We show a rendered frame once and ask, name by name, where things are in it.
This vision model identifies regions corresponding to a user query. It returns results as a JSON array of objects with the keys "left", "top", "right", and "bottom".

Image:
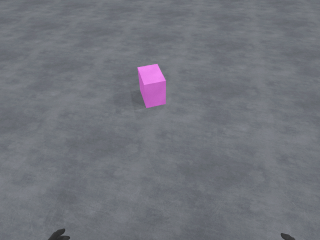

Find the left robot hand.
[{"left": 48, "top": 228, "right": 70, "bottom": 240}]

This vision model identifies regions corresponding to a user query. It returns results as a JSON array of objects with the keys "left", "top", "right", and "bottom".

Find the carton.
[{"left": 137, "top": 64, "right": 166, "bottom": 108}]

